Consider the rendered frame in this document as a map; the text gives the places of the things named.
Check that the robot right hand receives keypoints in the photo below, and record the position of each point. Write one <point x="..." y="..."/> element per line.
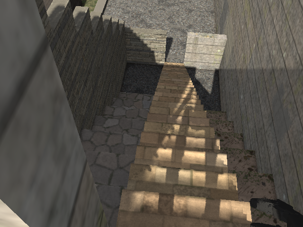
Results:
<point x="279" y="209"/>

